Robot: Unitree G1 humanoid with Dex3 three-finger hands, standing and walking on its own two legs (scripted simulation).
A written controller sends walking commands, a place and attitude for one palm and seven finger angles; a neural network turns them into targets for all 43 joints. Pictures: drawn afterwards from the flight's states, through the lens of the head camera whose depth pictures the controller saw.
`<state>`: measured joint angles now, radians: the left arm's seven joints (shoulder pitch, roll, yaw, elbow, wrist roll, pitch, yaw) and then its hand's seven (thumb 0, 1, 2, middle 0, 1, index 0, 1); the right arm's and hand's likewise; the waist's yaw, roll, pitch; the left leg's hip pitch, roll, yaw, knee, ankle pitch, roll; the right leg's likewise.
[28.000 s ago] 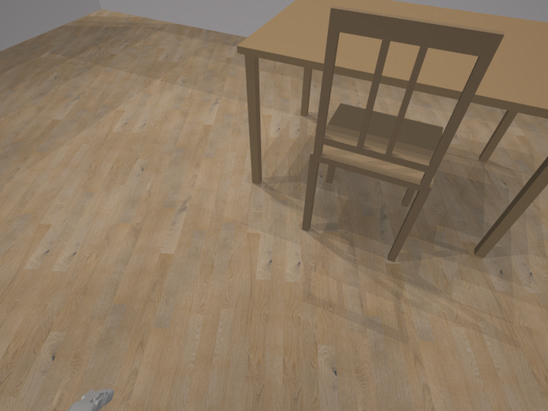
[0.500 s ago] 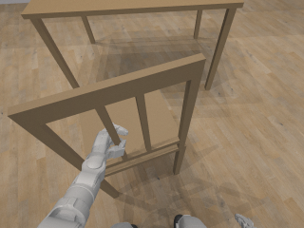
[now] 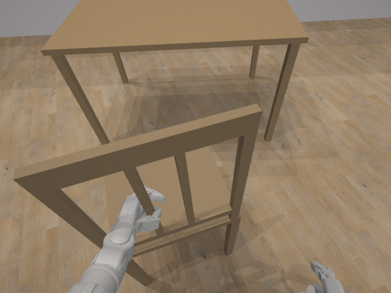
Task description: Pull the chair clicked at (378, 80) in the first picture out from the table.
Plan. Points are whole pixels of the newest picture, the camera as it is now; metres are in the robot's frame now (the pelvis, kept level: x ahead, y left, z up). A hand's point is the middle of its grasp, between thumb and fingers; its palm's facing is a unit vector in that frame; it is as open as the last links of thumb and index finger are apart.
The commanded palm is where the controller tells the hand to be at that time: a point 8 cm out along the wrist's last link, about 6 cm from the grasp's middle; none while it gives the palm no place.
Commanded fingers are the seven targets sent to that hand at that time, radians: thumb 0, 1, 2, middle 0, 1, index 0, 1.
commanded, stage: stop walking, hand still on the chair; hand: left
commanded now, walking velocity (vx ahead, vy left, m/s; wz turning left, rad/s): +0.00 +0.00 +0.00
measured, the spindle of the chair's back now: (147, 206) +0.32 +0.13 -0.05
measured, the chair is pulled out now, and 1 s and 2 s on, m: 0.60 0.60 0.60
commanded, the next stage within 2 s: open the thumb and straighten the fingers in 0.40 s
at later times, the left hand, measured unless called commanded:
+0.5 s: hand (154, 218) +0.29 +0.12 -0.06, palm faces -0.11 -0.97 -0.20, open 5.6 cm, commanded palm +0.27 +0.17 -0.04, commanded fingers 0.00 0.78 0.84 -0.50 -1.45 -0.50 -1.45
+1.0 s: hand (147, 220) +0.29 +0.13 -0.06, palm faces -0.11 -0.98 -0.17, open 14.2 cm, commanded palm +0.27 +0.19 -0.05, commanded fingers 0.00 -0.55 0.20 -0.10 -0.29 -0.10 -0.29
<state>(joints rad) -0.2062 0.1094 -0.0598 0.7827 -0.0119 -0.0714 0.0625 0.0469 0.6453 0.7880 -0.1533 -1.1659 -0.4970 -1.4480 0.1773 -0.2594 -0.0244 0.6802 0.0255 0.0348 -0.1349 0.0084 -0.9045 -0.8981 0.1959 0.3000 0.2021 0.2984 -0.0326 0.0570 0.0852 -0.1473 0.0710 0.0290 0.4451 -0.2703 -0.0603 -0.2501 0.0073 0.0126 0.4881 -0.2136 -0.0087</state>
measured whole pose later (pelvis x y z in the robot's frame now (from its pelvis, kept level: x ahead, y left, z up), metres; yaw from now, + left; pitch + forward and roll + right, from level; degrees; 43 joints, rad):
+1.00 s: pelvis +0.01 +0.02 -0.02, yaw +3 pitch +9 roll +1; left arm -0.04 0.14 -0.09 0.40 -0.01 0.08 0.01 0.00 -0.44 0.24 -0.29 -0.91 -0.32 -0.94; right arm 0.25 -0.26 -0.01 0.60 0.04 -0.08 -0.01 0.01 -0.90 -0.90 0.20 0.30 0.20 0.30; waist -0.05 0.05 -0.05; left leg -0.47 0.02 0.00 0.69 -0.38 -0.03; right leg -0.54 -0.05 -0.01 0.71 -0.32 0.02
